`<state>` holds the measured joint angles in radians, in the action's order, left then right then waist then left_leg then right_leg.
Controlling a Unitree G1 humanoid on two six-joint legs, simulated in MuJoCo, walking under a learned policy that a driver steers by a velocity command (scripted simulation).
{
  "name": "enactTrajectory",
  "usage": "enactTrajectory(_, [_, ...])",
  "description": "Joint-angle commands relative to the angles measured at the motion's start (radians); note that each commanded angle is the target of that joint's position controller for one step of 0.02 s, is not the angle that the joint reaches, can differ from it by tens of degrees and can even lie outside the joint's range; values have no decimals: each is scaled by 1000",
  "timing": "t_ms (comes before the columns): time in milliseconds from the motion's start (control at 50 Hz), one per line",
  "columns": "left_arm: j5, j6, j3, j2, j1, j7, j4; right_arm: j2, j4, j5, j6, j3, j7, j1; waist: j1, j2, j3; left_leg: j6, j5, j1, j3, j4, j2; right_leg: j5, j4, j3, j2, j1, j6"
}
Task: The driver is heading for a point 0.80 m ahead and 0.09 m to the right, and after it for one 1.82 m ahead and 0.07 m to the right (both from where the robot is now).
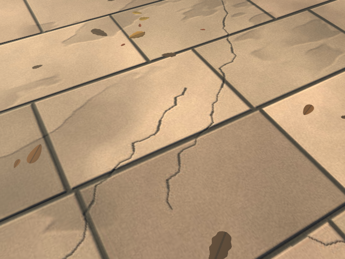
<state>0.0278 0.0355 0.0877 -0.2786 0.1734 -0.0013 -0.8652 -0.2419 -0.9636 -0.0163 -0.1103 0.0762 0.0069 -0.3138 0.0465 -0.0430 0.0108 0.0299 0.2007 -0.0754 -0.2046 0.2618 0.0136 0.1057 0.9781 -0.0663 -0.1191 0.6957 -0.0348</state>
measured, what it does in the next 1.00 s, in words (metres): walks ahead: right foot, then left foot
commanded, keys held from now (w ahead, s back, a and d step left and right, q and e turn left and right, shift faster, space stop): w+e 0.26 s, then w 0.12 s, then w+q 0.60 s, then w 0.02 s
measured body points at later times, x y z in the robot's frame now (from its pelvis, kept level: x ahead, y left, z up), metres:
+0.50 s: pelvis +0.27 -0.09 +0.00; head +0.29 -0.11 +0.45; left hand +0.39 +0.16 -0.12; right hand +0.36 -0.39 -0.12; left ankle +0.40 +0.08 -0.66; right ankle +0.25 -0.15 -0.75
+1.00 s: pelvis +0.58 -0.07 -0.01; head +0.61 -0.07 +0.44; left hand +0.72 +0.19 -0.11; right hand +0.68 -0.35 -0.12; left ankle +0.62 -0.01 -0.75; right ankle +0.56 -0.24 -0.66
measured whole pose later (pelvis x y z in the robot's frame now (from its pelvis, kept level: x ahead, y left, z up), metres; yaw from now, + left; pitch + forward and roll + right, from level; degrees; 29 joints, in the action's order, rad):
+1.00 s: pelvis +0.58 -0.07 -0.01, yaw +2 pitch +2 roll +1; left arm 0.00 0.12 0.05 -0.27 0.17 0.00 -0.78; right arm -0.27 -0.78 0.01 -0.07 0.07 -0.03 -0.26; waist 0.02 -0.01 0.04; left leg 0.10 0.14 -0.29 0.02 0.41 0.13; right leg 0.35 1.13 -0.07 -0.07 0.53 0.00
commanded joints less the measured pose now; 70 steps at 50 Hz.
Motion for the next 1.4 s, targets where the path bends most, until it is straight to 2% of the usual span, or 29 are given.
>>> enactTrajectory(20, [-6, 7, -5, -4, -33, 19, 64, -148, 70, 4, -10, 29, 15, 65, -26, 91, 51, 130, -233, -30, 85, -150, -277, -134, -140, 12, -18, 4, 2])
enactTrajectory(160, [-3, 6, -9, -18, -194, 61, 165, -197, 52, 33, 30, 48, 20, -4, 3, 100, 86, 97, -450, 163, -12, -30, -330, 1, -315, 132, 35, -10, -56])
enactTrajectory(220, [4, 2, 39, -102, 22, 60, 134, -237, 73, 45, 53, 56, 23, 47, -141, 133, -60, 53, -886, 140, -62, 322, -296, 79, -363, 219, 163, -347, -127])
enactTrajectory(240, [4, -2, 78, -176, 193, 43, 87, -225, 83, 40, 52, 49, 25, 46, -218, 90, -151, 8, -751, -22, -73, 579, -255, 29, -414, 164, 179, -635, -168])
enactTrajectory(260, [6, -6, 106, -300, 247, 25, 71, -100, 131, -3, 36, 13, 18, -14, -152, -169, -216, -54, 43, -445, -50, 956, -121, 64, -450, -298, -78, -966, -298])
enactTrajectory(280, [-8, 12, 86, -288, 253, 30, 107, -80, 159, 24, -13, -7, 3, -12, -128, -163, -386, -59, 421, -650, 208, 1151, 11, 230, -655, -775, -235, -1114, -425])
enactTrajectory(300, [-19, 24, 59, -196, 251, 38, 92, -148, 175, 71, -39, 11, -8, 111, -172, -44, -293, -31, 334, -752, 277, 1173, -42, 171, -707, -661, -217, -1069, -349])
enactTrajectory(320, [-15, 33, 46, -156, 200, 38, 88, -143, 172, 75, -48, 8, -8, 125, -139, -24, -189, -7, 240, -755, 265, 1101, -90, 81, -692, -500, -186, -936, -306])
enactTrajectory(340, [-11, 37, 32, -112, 109, 37, 107, -145, 151, 49, -46, 12, 2, 124, -95, 37, -122, -6, 167, -687, 262, 1024, -139, -21, -688, -368, -140, -775, -267])
enactTrajectory(380, [-29, 44, 15, -66, 35, 34, 125, -150, 134, 29, -17, 24, 4, 88, -37, 8, -90, -10, 96, -542, 271, 932, -183, -159, -728, -248, -88, -592, -239])
enactTrajectory(480, [-28, 65, 20, -102, 102, 11, 76, -105, 139, 25, 29, 14, 3, 141, -46, 4, -24, -45, -95, -614, 248, 740, -190, -305, -809, -73, -68, -558, -214])
enactTrajectory(580, [-36, 68, 12, -106, 130, -4, 47, -84, 167, 38, 21, 1, -17, 254, -98, -12, 29, -19, -361, -620, 231, 462, -140, -202, -859, 50, -48, -605, -143])
enactTrajectory(700, [-30, 49, 13, -111, 182, -13, -3, -67, 232, 42, 13, -15, -58, 362, -135, -1, 85, 27, -284, -690, 198, 310, -82, -335, -802, 126, -120, -815, -126])
enactTrajectory(760, [-27, 28, 21, -150, 146, -28, 9, -100, 250, 39, 16, -1, -76, 308, -80, -49, 13, 74, -126, -564, 114, 314, -7, -799, -634, 168, -131, -871, -95])
enactTrajectory(800, [-26, 12, 22, -173, 112, -40, 23, -176, 211, 38, 23, 37, -70, 86, 44, -59, -117, 126, -111, -259, 85, 280, 64, -978, -321, 207, -99, -806, -57])
enactTrajectory(820, [-30, 18, 14, -168, 108, -44, 43, -246, 189, 33, 31, 64, -54, -71, 117, 24, -216, 185, -134, 48, 270, 257, -41, -720, -32, 211, -62, -580, -22])
enactTrajectory(840, [-58, 49, -37, -4, 241, -16, 73, -328, 187, 39, 28, 80, -48, -109, 15, 285, -342, 394, -33, 453, 809, 230, -309, 265, 362, 143, 157, -108, 50])
enactTrajectory(860, [-22, 93, -30, -74, 160, 4, 82, -246, 185, 36, 29, 56, -44, -146, 76, 221, -425, 415, 98, 541, 1038, 72, -346, 454, 489, -48, 191, 51, 34])
enactTrajectory(880, [16, 117, -17, -127, 54, 15, 117, -196, 192, 31, 28, 44, -38, -99, 91, 169, -271, 345, 86, 447, 879, 50, -311, 371, 460, -69, 120, 137, 6])
enactTrajectory(920, [-16, 126, -15, -118, -8, 6, 134, -150, 232, 30, 26, 27, -37, 39, 8, 8, -99, 294, -114, 115, 684, 19, -239, 264, 278, -40, 51, 47, 5])
enactTrajectory(960, [-37, 101, -4, -118, 32, 0, 140, -141, 261, 19, 28, 19, -31, 92, -56, 40, -65, 293, -230, -56, 603, -25, -193, 243, 183, -36, 22, -71, 29])
enactTrajectory(1100, [-40, 73, -32, -37, -105, -2, 184, -175, 245, 34, 30, 25, -4, 14, 1, 106, -30, 205, -285, -209, 374, -45, -94, -169, -300, 43, 49, -177, 87])
enactTrajectory(1200, [-24, 89, -26, -72, -218, 19, 229, -181, 215, 35, 39, 22, -7, -61, 50, 126, -3, 187, -188, -56, 459, 21, -169, -179, -453, 32, 77, -143, 49])
enactTrajectory(1260, [-23, 101, -16, -99, -177, 28, 232, -194, 209, 30, 51, 26, -2, -60, 13, 153, -5, 163, -291, 34, 509, 96, -211, -54, -500, 46, 94, -180, 3])
enactTrajectory(1300, [-35, 108, 13, -156, 31, 21, 183, -164, 225, 26, 53, 13, -1, -27, -96, 135, -136, 115, -499, -15, 443, 329, -131, -103, -515, 34, 75, -491, -66])
enactTrajectory(1320, [-44, 107, 31, -228, 199, 17, 164, -120, 251, 8, 47, -6, 1, -48, -146, 12, -289, 68, -285, -219, 368, 628, -41, -145, -473, -176, -105, -798, -158])
enactTrajectory(1340, [-34, 93, 44, -261, 281, 26, 119, -61, 248, 32, 30, -23, -2, -171, -112, -290, -384, 7, 328, -560, 310, 927, 84, 89, -589, -597, -272, -1062, -293])
enactTrajectory(1360, [-10, 88, 20, -170, 283, 28, 122, -150, 242, 45, 24, -9, -6, -111, -146, -173, -303, 11, 370, -693, 381, 1029, 31, 307, -649, -651, -258, -1036, -261])
enactTrajectory(1400, [-26, 74, -2, -123, 149, 23, 147, -170, 283, 37, 20, -4, -9, 56, -126, -5, -90, 12, 196, -715, 311, 999, -57, 199, -695, -416, -189, -776, -203])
